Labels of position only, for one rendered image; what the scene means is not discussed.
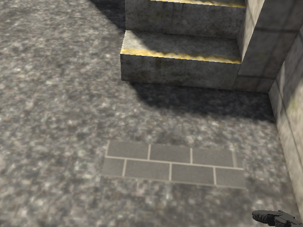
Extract right robot hand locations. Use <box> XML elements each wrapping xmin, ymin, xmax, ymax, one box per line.
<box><xmin>252</xmin><ymin>210</ymin><xmax>303</xmax><ymax>227</ymax></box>

